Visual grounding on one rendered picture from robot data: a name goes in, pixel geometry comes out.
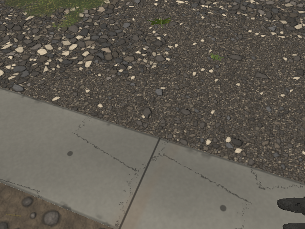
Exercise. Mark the right robot hand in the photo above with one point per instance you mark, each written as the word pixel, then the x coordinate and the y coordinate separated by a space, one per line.
pixel 296 205

